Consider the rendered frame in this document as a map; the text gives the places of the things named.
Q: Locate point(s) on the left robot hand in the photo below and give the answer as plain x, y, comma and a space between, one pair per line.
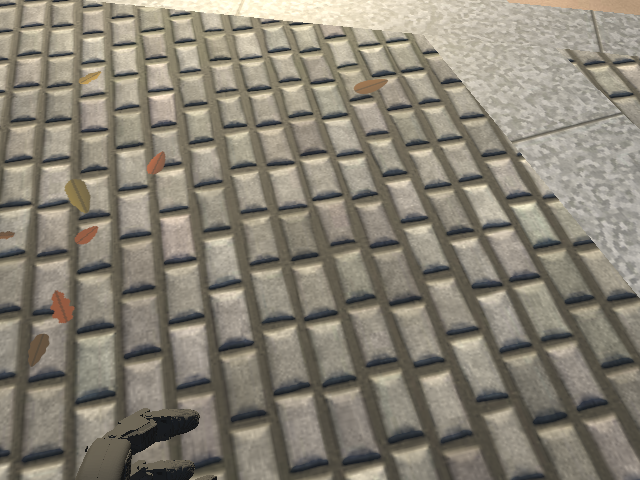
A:
109, 457

